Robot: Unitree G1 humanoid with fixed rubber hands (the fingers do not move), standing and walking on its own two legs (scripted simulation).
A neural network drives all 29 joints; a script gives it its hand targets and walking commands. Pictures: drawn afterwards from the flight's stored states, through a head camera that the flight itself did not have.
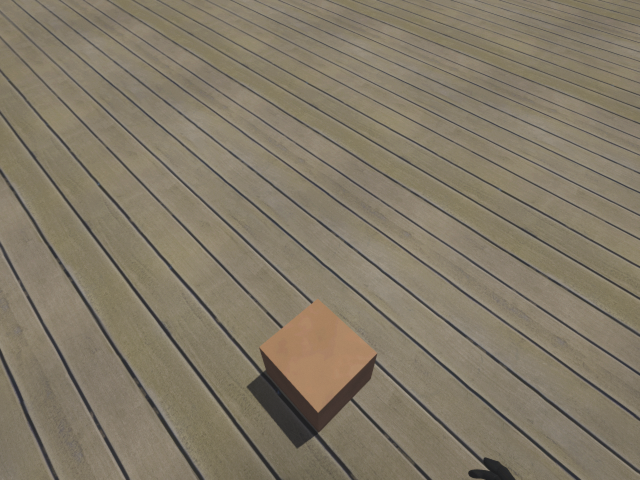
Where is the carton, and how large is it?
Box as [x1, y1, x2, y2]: [259, 299, 376, 431]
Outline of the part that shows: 317,299 263,343 259,348 267,373 312,425 319,431 370,378 376,352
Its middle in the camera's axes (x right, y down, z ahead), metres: -0.01 +0.37 +1.15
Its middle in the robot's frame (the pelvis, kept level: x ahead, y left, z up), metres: +0.52 +0.04 -0.65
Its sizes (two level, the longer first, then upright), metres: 0.239 0.224 0.199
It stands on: the floor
